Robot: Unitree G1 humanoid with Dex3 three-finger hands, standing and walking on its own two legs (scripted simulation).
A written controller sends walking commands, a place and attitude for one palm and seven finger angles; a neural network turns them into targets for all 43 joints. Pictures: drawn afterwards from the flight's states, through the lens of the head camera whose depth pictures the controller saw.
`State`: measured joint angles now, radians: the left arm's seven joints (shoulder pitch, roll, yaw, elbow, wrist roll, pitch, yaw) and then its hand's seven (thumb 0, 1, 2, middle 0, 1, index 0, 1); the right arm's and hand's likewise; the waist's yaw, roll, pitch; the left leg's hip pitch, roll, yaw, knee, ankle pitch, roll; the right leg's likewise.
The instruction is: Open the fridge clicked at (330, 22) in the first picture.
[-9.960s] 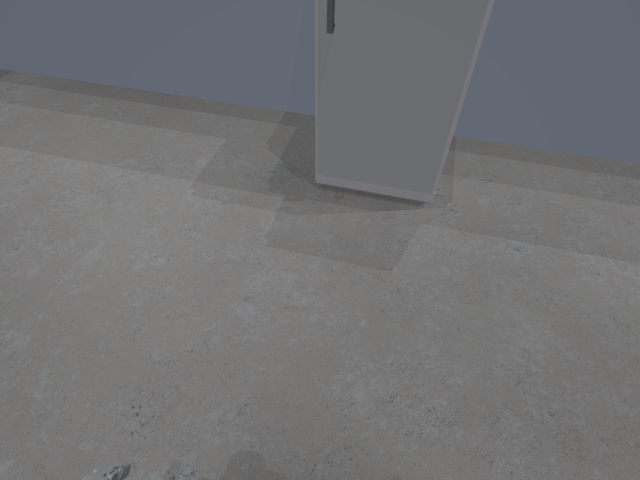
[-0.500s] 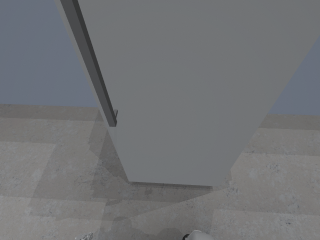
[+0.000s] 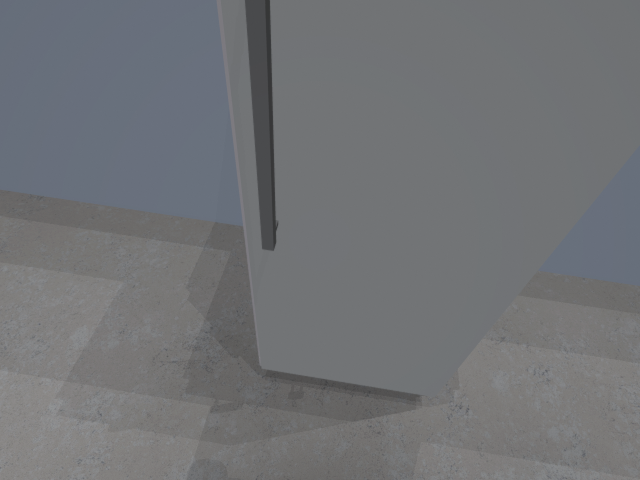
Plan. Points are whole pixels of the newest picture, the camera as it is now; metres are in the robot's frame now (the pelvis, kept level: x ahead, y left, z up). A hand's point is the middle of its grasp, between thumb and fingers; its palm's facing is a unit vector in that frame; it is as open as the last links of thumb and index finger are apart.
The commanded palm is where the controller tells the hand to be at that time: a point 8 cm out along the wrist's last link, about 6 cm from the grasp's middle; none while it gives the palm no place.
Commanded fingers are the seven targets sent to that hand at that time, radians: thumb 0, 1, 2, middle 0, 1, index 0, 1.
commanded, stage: come to a stop and stand still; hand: left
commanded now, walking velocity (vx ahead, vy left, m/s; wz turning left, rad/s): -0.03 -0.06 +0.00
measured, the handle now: (266, 107) +0.50 +0.12 +0.22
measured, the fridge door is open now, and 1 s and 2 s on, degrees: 0 0 0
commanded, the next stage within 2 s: look again from close up in 0.78 s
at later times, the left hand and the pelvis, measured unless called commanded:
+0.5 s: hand out of the picture +0.02 +0.14 -0.17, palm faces -0.01 -0.97 -0.24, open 7.3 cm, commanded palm none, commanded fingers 0.00 0.90 0.90 -0.20 -0.30 -0.20 -0.30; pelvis +0.01 -0.03 -0.01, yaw -1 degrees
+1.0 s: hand out of the picture +0.01 +0.14 -0.18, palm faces +0.00 -0.98 -0.21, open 7.4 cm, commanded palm none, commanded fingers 0.00 0.90 0.90 -0.20 -0.30 -0.20 -0.30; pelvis +0.01 -0.03 +0.00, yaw -1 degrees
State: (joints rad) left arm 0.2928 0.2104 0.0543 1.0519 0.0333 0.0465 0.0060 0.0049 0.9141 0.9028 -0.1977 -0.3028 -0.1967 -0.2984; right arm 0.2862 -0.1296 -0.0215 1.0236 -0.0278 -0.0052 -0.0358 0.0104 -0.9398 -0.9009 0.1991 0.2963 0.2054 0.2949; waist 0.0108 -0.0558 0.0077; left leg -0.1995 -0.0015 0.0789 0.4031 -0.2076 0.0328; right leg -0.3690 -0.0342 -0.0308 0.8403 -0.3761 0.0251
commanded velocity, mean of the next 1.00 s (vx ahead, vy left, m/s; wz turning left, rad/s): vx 0.00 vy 0.00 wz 0.00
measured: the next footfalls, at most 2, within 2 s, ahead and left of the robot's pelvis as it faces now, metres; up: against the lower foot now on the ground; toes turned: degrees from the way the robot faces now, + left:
right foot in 0.10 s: +0.01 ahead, -0.13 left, +0.00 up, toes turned -3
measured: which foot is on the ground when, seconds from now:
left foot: down 0.00-1.00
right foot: up 0.00-0.08, down 0.10-1.00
